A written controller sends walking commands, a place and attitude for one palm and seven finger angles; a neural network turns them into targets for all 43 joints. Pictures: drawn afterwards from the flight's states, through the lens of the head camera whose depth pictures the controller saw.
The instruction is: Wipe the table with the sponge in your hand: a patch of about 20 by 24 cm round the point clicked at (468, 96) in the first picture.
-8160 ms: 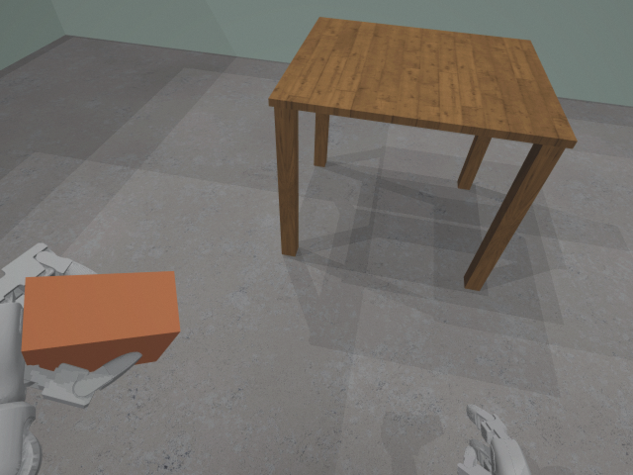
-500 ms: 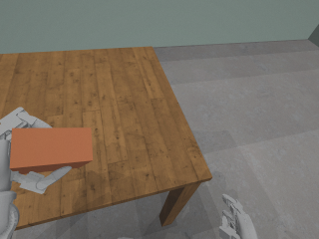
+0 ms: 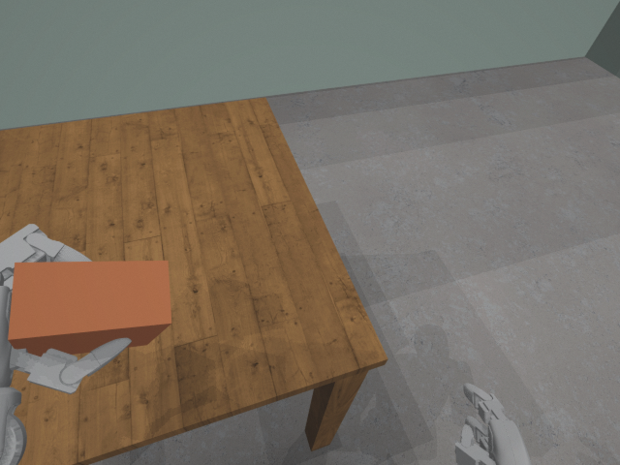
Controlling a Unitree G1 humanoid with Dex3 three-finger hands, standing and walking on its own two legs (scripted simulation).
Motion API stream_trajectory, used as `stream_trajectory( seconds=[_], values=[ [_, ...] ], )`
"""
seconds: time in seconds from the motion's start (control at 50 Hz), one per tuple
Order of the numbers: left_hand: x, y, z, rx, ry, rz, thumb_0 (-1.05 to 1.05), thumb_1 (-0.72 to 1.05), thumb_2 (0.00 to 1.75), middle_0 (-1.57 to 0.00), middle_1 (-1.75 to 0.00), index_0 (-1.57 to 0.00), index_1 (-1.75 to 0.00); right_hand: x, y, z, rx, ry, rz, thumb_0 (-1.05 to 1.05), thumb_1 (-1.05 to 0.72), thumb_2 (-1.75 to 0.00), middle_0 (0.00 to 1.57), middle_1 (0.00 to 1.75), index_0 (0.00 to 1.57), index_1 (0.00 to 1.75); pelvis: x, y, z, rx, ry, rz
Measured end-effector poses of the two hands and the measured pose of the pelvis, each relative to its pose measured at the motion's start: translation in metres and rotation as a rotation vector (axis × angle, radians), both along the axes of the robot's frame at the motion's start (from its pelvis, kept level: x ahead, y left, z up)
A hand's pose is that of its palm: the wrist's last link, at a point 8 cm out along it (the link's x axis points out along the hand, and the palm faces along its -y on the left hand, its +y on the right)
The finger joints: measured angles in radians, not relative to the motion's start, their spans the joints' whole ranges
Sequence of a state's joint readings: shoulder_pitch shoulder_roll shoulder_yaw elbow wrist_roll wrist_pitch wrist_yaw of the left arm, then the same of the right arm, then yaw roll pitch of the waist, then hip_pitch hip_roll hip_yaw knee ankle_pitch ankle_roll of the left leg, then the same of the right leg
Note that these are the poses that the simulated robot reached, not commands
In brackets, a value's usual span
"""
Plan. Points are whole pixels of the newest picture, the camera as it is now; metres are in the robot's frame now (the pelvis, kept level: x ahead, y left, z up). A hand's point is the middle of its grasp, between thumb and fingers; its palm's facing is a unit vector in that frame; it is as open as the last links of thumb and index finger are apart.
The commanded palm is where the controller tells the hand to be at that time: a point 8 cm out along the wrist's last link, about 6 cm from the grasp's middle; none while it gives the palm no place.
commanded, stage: come to a stop and stand still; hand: left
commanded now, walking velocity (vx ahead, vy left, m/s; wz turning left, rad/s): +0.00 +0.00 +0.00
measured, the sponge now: (114, 310) +0.23 +0.22 +0.14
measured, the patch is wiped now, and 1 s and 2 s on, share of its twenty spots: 0.00 0.00 0.00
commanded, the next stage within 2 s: look again from close up in 0.16 s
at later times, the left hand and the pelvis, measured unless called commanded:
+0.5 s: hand (63, 307) +0.22 +0.25 +0.15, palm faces +0.38 -0.85 -0.37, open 9.8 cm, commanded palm +0.16 +0.28 +0.17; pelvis +0.00 +0.00 +0.00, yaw +0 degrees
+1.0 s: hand (100, 316) +0.21 +0.21 +0.16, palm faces +0.34 -0.85 -0.39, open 9.8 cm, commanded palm +0.15 +0.25 +0.17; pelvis -0.02 -0.02 +0.00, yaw -2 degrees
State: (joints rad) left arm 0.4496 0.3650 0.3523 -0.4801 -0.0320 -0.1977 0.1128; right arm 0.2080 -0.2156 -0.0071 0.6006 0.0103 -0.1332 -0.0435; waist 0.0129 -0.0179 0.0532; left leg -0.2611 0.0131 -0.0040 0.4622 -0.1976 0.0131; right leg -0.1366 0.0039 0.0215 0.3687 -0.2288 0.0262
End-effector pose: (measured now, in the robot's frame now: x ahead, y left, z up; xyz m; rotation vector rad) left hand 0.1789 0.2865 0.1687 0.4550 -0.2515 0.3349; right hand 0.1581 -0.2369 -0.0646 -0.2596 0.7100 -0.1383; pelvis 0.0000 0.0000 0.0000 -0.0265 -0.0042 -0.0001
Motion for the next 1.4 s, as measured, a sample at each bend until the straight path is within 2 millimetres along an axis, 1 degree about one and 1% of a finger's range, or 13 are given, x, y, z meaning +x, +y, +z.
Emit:
stream_trajectory(
  seconds=[0.12, 0.3, 0.44, 0.7, 0.82, 0.88, 0.96, 1.04, 1.12, 1.2, 1.26, 1.32, 1.4],
  values=[
    [0.005, -0.003, 0.000, -0.003, 0.014, 0.003, -0.01, -0.48, 1.01, -0.78, -1.33, -0.78, -1.33, 0.006, -0.001, -0.001, 0.017, -0.012, -0.014, 0.01, -0.90, -0.90, 0.20, 0.30, 0.20, 0.30, 0.004, -0.002, 0.000, 0.002, 0.001, -0.004],
    [0.004, -0.001, -0.005, -0.018, 0.045, 0.018, -0.01, -0.48, 1.01, -0.78, -1.33, -0.78, -1.33, 0.012, 0.008, -0.002, 0.035, -0.009, -0.004, 0.01, -0.90, -0.90, 0.20, 0.30, 0.20, 0.30, 0.005, -0.001, 0.000, 0.003, 0.002, -0.004],
    [0.001, 0.003, -0.002, -0.020, 0.018, 0.020, -0.01, -0.48, 1.01, -0.78, -1.33, -0.78, -1.33, 0.012, 0.015, -0.001, 0.033, -0.005, 0.008, 0.01, -0.90, -0.90, 0.20, 0.30, 0.20, 0.30, 0.004, 0.002, 0.000, 0.003, -0.003, -0.001],
    [-0.004, 0.011, -0.002, -0.020, 0.010, 0.017, -0.01, -0.48, 1.01, -0.78, -1.33, -0.78, -1.33, 0.005, 0.025, 0.001, 0.034, -0.012, 0.006, 0.01, -0.90, -0.90, 0.20, 0.30, 0.20, 0.30, -0.001, 0.010, 0.001, 0.003, -0.008, 0.001],
    [-0.005, 0.008, 0.004, 0.002, -0.016, 0.005, -0.01, -0.48, 1.01, -0.78, -1.33, -0.78, -1.33, -0.001, 0.025, 0.000, 0.050, -0.014, 0.004, 0.01, -0.90, -0.90, 0.20, 0.30, 0.20, 0.30, -0.008, 0.005, -0.001, 0.010, -0.008, -0.017],
    [-0.004, 0.000, 0.005, 0.008, -0.024, -0.003, -0.01, -0.48, 1.01, -0.78, -1.33, -0.78, -1.33, -0.005, 0.021, -0.002, 0.069, -0.020, 0.005, 0.01, -0.90, -0.90, 0.20, 0.30, 0.20, 0.30, -0.013, -0.002, -0.002, 0.012, -0.010, -0.029],
    [-0.004, -0.020, 0.005, 0.008, -0.013, -0.025, -0.01, -0.48, 1.01, -0.78, -1.33, -0.78, -1.33, -0.011, 0.010, -0.007, 0.096, -0.019, 0.002, 0.01, -0.90, -0.90, 0.20, 0.30, 0.20, 0.30, -0.018, -0.014, -0.004, 0.003, -0.012, -0.028],
    [-0.007, -0.040, 0.005, 0.014, 0.011, -0.051, -0.01, -0.48, 1.01, -0.78, -1.33, -0.78, -1.33, -0.020, -0.009, -0.012, 0.101, -0.005, -0.018, 0.01, -0.90, -0.90, 0.20, 0.30, 0.20, 0.30, -0.019, -0.028, -0.005, -0.006, -0.004, -0.030],
    [-0.008, -0.053, 0.004, 0.018, 0.029, -0.063, -0.01, -0.48, 1.01, -0.78, -1.33, -0.78, -1.33, -0.028, -0.034, -0.016, 0.074, 0.017, -0.057, 0.01, -0.90, -0.90, 0.20, 0.30, 0.20, 0.30, -0.016, -0.038, -0.007, -0.005, 0.005, -0.032],
    [-0.004, -0.057, 0.004, 0.021, 0.031, -0.058, -0.01, -0.48, 1.01, -0.78, -1.33, -0.78, -1.33, -0.034, -0.055, -0.018, 0.036, 0.041, -0.096, 0.01, -0.90, -0.90, 0.20, 0.30, 0.20, 0.30, -0.012, -0.044, -0.008, -0.001, 0.007, -0.030],
    [0.001, -0.056, 0.003, 0.021, 0.034, -0.044, -0.01, -0.48, 1.01, -0.78, -1.33, -0.78, -1.33, -0.034, -0.065, -0.017, 0.018, 0.045, -0.117, 0.01, -0.90, -0.90, 0.20, 0.30, 0.20, 0.30, -0.008, -0.046, -0.008, 0.000, 0.004, -0.025],
    [0.004, -0.054, 0.002, 0.015, 0.043, -0.032, -0.01, -0.48, 1.01, -0.78, -1.33, -0.78, -1.33, -0.029, -0.068, -0.016, 0.007, 0.040, -0.125, 0.01, -0.90, -0.90, 0.20, 0.30, 0.20, 0.30, -0.003, -0.043, -0.007, 0.000, 0.000, -0.022],
    [0.007, -0.048, 0.001, 0.014, 0.056, -0.027, -0.01, -0.48, 1.01, -0.78, -1.33, -0.78, -1.33, -0.018, -0.060, -0.013, 0.007, 0.028, -0.118, 0.01, -0.90, -0.90, 0.20, 0.30, 0.20, 0.30, 0.003, -0.036, -0.005, 0.004, -0.003, -0.021]
  ],
)
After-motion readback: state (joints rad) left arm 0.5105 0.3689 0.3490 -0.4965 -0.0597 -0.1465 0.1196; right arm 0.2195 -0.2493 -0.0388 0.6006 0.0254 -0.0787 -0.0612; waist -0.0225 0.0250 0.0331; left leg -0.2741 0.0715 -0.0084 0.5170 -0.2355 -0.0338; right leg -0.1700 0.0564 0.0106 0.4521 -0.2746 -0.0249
